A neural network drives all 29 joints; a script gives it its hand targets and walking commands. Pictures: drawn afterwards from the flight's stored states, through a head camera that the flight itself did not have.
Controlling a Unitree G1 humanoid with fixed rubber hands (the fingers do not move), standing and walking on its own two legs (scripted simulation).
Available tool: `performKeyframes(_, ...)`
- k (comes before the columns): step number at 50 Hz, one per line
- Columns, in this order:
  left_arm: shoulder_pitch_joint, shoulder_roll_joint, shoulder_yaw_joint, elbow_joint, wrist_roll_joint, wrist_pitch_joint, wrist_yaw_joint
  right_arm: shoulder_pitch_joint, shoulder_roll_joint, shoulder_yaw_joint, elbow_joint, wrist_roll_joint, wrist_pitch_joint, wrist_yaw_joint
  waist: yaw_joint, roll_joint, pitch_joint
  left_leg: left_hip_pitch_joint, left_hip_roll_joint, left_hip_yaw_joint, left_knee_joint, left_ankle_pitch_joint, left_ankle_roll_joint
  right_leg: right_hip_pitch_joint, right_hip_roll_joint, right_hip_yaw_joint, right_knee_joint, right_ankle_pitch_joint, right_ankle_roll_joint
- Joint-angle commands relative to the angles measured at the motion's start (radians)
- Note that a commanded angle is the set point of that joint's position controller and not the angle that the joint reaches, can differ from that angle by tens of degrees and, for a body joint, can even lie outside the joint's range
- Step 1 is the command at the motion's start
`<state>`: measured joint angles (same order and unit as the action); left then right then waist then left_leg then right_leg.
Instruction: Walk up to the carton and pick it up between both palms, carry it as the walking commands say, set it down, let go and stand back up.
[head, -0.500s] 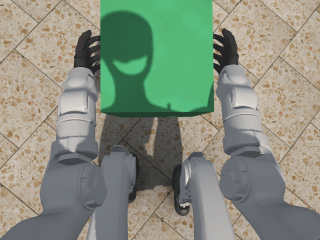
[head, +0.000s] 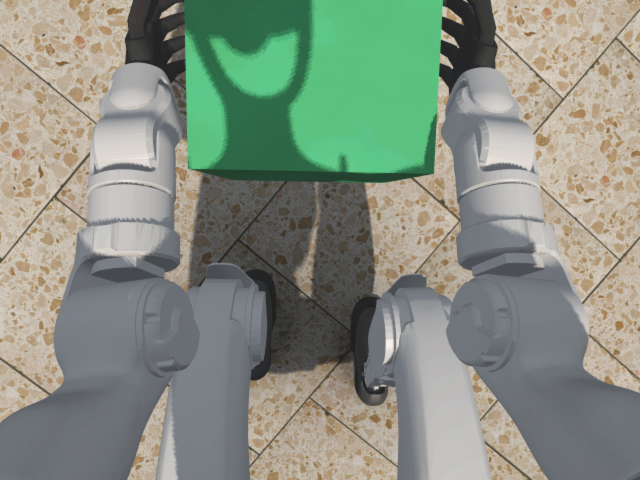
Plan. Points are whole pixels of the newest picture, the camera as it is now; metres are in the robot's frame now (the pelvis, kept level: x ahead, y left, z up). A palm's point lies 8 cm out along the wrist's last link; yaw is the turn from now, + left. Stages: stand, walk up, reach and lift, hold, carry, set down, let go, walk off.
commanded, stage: set down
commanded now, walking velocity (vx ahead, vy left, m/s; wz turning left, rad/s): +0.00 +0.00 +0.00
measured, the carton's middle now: (312, 56) +0.56 +0.05 -0.19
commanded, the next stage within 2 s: none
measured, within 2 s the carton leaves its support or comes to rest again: rests again in 1.26 s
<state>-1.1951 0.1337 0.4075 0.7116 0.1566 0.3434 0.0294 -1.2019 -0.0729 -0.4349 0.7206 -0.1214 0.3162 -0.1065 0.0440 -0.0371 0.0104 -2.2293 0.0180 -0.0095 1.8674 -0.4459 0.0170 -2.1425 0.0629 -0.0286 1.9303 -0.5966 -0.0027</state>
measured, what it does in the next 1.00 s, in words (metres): lowers itself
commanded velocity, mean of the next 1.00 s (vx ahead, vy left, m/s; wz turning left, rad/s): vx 0.00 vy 0.00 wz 0.00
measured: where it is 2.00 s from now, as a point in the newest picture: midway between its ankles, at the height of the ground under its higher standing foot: (313, 355)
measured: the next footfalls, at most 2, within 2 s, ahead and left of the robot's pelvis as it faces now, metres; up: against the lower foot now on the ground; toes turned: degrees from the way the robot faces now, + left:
none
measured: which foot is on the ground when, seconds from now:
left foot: down 0.00-1.00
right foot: down 0.00-1.00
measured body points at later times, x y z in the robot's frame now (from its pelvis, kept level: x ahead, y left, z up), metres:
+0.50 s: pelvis +0.00 +0.00 -0.05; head +0.36 +0.04 +0.21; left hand +0.55 +0.21 -0.21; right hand +0.57 -0.11 -0.21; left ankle +0.13 +0.12 -0.41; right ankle +0.09 -0.11 -0.41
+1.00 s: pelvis +0.00 +0.00 -0.07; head +0.36 +0.04 +0.18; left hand +0.55 +0.21 -0.23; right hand +0.57 -0.11 -0.23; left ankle +0.13 +0.12 -0.41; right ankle +0.09 -0.11 -0.41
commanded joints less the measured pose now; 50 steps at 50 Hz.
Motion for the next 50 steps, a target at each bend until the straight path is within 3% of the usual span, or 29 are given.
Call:
performKeyframes(1, -0.652, -0.892, -0.477, -0.041, -0.155, -0.041, -0.234, -0.679, 0.916, 0.503, -0.036, 0.152, -0.032, 0.256, 0.031, 0.03, -1.193, 0.836, -0.122, 0.044, -0.063, 0.33, -0.021, 0.416, 0.114, -0.029, -0.164, 0.279, 0.018)
performKeyframes(26, -0.839, -0.734, -0.478, 0.024, -0.242, -0.105, -0.221, -0.848, 0.754, 0.521, 0.028, 0.243, -0.096, 0.22, 0.031, 0.036, -1.065, 0.83, -0.093, 0.031, 0.135, 0.383, -0.01, 0.356, 0.089, -0.025, 0.026, 0.295, 0.009)
performKeyframes(34, -0.909, -0.725, -0.516, -0.02, -0.298, -0.111, -0.216, -0.949, 0.743, 0.585, -0.052, 0.309, -0.107, 0.209, 0.031, 0.037, -1.197, 0.918, -0.09, 0.032, 0.187, 0.462, -0.006, 0.44, 0.087, -0.028, 0.072, 0.369, 0.007)
performKeyframes(50, -0.884, -0.702, -0.462, 0.084, -0.273, -0.121, -0.238, -0.923, 0.732, 0.527, 0.037, 0.286, -0.111, 0.238, 0.034, 0.035, -0.936, 0.768, -0.088, 0.043, 0.191, 0.334, -0.001, 0.347, 0.085, -0.02, 0.082, 0.27, -0.001)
